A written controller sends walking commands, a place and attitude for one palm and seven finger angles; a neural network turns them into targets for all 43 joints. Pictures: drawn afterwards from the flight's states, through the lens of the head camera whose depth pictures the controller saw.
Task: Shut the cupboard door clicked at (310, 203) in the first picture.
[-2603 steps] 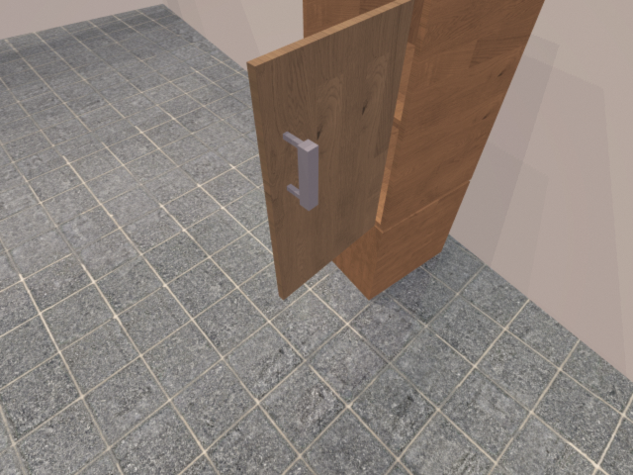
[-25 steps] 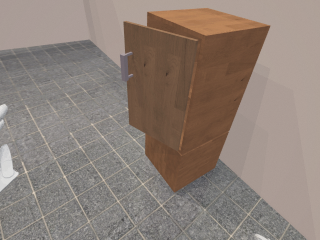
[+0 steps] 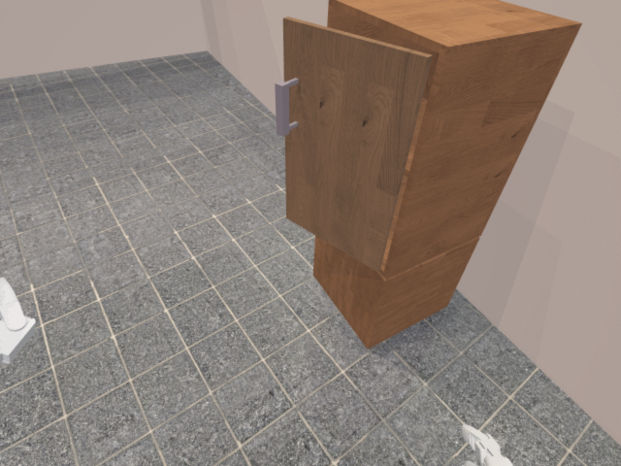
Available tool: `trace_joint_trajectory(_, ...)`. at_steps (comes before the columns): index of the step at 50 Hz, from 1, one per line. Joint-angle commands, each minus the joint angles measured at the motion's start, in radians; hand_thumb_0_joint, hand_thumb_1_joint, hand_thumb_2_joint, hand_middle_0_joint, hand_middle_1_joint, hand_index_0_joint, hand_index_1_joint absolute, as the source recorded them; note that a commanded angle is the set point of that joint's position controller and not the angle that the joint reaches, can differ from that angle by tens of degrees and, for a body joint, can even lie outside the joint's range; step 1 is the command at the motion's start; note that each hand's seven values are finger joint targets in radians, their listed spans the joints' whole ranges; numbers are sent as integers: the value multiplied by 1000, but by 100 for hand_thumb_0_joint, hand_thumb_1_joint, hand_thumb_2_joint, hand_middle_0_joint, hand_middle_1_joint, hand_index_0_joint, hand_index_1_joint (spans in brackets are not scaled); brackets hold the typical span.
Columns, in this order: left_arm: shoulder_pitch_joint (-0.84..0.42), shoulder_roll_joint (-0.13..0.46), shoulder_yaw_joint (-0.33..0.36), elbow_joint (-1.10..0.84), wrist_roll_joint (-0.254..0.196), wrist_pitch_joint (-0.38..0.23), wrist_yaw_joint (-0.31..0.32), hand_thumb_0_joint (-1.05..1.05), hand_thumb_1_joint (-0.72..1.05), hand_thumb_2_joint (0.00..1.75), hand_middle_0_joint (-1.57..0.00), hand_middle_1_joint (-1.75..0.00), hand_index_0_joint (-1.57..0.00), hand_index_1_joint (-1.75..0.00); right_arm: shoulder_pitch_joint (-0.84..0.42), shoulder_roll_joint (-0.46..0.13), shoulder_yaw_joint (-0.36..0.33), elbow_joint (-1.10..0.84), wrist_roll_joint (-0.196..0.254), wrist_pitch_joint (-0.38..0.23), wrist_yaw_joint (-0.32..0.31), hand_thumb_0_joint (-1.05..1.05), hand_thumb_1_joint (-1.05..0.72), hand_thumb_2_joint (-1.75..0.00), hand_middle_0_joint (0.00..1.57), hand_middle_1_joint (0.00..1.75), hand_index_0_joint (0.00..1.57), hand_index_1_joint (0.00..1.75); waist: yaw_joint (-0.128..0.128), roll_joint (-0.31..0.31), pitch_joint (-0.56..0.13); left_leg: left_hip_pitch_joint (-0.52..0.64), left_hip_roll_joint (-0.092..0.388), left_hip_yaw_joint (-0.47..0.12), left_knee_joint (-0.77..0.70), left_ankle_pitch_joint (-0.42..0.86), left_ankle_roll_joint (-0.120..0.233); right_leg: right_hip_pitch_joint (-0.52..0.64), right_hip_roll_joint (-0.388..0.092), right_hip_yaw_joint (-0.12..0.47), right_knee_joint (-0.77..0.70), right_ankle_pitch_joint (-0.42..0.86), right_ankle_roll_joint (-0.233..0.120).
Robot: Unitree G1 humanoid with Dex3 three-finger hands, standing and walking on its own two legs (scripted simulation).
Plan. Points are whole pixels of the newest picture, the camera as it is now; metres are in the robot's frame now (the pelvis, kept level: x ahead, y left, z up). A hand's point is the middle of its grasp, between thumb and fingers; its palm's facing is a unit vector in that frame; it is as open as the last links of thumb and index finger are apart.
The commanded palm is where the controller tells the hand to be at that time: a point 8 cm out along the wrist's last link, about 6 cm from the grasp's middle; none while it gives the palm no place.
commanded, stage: stop stepping back and stand still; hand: left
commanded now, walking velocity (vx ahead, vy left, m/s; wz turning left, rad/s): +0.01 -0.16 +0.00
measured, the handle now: (288, 106) +0.90 +0.13 +0.07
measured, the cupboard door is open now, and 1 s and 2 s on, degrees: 21 21 21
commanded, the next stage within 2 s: let the arm hang, fingers relaxed in 0.10 s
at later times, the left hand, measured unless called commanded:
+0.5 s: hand out of the picture +0.09 +0.15 -0.17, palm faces +0.09 -0.98 -0.15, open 7.1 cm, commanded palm none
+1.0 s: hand out of the picture -0.06 +0.15 -0.17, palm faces +0.08 -0.98 -0.16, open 7.3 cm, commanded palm none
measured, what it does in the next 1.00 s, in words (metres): steps on the spot: right foot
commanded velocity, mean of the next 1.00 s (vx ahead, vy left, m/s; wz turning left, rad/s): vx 0.00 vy -0.01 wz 0.00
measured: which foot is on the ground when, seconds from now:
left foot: down 0.00-1.00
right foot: up 0.00-0.08, down 0.10-1.00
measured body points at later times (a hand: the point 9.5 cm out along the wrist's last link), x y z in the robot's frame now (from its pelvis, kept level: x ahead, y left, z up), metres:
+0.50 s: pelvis +0.01 -0.01 +0.00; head +0.01 +0.00 +0.45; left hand +0.08 +0.21 -0.15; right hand +0.08 -0.27 -0.13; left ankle +0.06 +0.09 -0.73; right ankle -0.03 -0.10 -0.73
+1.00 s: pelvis +0.00 +0.00 +0.01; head -0.01 -0.01 +0.46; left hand -0.06 +0.20 -0.15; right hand -0.01 -0.20 -0.16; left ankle +0.06 +0.09 -0.73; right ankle -0.03 -0.10 -0.73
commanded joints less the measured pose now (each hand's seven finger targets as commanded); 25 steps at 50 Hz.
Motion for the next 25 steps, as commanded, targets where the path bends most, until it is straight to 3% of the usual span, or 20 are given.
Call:
trace_joint_trajectory(1,-116,188,34,-349,16,-86,-9,0,90,90,-20,-30,-20,-30,-118,-126,-41,-191,-4,-86,-3,0,-90,-90,20,30,20,30,-27,144,20,10,256,-316,-409,-400,31,-34,21,-28,-46,17,-9)
trace_joint_trajectory(2,-95,223,72,-381,20,-84,-6,0,90,90,-20,-30,-20,-30,-117,-131,-43,-195,-6,-87,2,0,-90,-90,20,30,20,30,-23,176,-8,15,228,-256,-385,-358,14,7,25,-39,-107,37,-15)
trace_joint_trajectory(5,19,220,101,-357,11,-77,-2,0,90,90,-20,-30,-20,-30,-107,-121,-42,-214,-10,-68,12,0,-90,-90,20,30,20,30,-30,194,-45,-35,158,-155,-279,-267,-18,102,2,-21,-220,84,-38)
trace_joint_trajectory(6,37,225,117,-335,6,-74,-1,0,90,90,-20,-30,-20,-30,-106,-117,-43,-215,-8,-60,13,0,-90,-90,20,30,20,30,-27,153,-48,-56,138,-133,-247,-265,-24,105,-10,4,-231,68,-46)
trace_joint_trajectory(7,86,243,145,-313,0,-68,0,0,90,90,-20,-30,-20,-30,-97,-119,-52,-217,-3,-49,17,0,-90,-90,20,30,20,30,-26,66,-63,-34,113,-112,-173,-194,-31,84,-41,56,-269,52,-64)
trace_joint_trajectory(8,108,229,135,-296,-9,-64,-1,0,90,90,-20,-30,-20,-30,-96,-113,-51,-220,-2,-34,18,0,-90,-90,20,30,20,30,-33,4,-59,-17,100,-91,-82,-98,-32,42,-97,140,-303,85,-84)
trace_joint_trajectory(9,100,215,121,-290,-15,-62,-1,0,90,90,-20,-30,-20,-30,-92,-115,-51,-218,3,-23,19,0,-90,-90,20,30,20,30,-40,-14,-44,-3,91,-79,-21,-35,-36,4,-141,181,-316,134,-102)
trace_joint_trajectory(10,4,4,-327,455,84,82,-154,0,90,90,-20,-30,-20,-30,-141,-246,-82,-16,7,-73,106,0,-90,-90,20,30,20,30,-70,16,20,-29,135,-80,168,221,-33,-109,-221,70,-123,581,-109)
trace_joint_trajectory(11,12,-23,-318,459,72,153,-171,0,90,90,-20,-30,-20,-30,-61,-185,-89,-18,6,-27,97,0,-90,-90,20,30,20,30,-66,20,-57,48,122,-83,140,216,-44,-105,-168,84,-85,638,-113)
trace_joint_trajectory(12,-23,-57,-337,494,76,159,-177,0,90,90,-20,-30,-20,-30,-23,-182,-92,-5,-6,-16,88,0,-90,-90,20,30,20,30,-57,-40,-79,31,125,-89,145,310,-29,-77,-144,47,-43,659,-94)
trace_joint_trajectory(14,-91,-27,-352,566,71,165,-181,0,90,90,-20,-30,-20,-30,-40,-196,-76,-25,-6,25,78,0,-90,-90,20,30,20,30,-39,-172,-38,2,112,-105,154,278,-10,-85,-143,43,-59,590,-97)
trace_joint_trajectory(16,-148,-10,-356,680,72,165,-179,0,90,90,-20,-30,-20,-30,-60,-190,-67,-27,-16,55,74,0,-90,-90,20,30,20,30,-33,-272,5,-25,73,-97,168,162,-13,-71,-169,61,-102,602,-125)
trace_joint_trajectory(18,-186,-8,-367,806,70,168,-168,0,90,90,-20,-30,-20,-30,-51,-174,-59,4,-27,78,73,0,-90,-90,20,30,20,30,-37,-200,27,2,66,-92,131,159,-22,-58,-183,67,-103,594,-142)
trace_joint_trajectory(20,-210,-21,-381,931,65,175,-160,0,90,90,-20,-30,-20,-30,-34,-154,-45,61,-31,95,72,0,-90,-90,20,30,20,30,-43,-51,36,68,90,-132,35,252,-13,-83,-141,46,-119,364,-109)
trace_joint_trajectory(21,-208,-31,-385,993,62,176,-158,0,90,90,-20,-30,-20,-30,-33,-156,-39,89,-32,95,72,0,-90,-90,20,30,20,30,-37,57,45,55,115,-179,-33,259,2,-60,-100,36,-125,238,-84)
trace_joint_trajectory(22,-194,-23,-389,1053,60,176,-157,0,90,90,-20,-30,-20,-30,-44,-165,-33,112,-29,95,72,0,-90,-90,20,30,20,30,-19,114,64,12,133,-222,-83,224,19,-13,-76,28,-148,152,-65)
trace_joint_trajectory(25,-135,-84,-379,1209,60,161,-160,0,90,90,-20,-30,-20,-30,-31,-116,-31,189,-29,93,60,0,-90,-90,20,30,20,30,-10,162,44,8,110,-188,-126,80,5,58,-92,55,-239,132,-81)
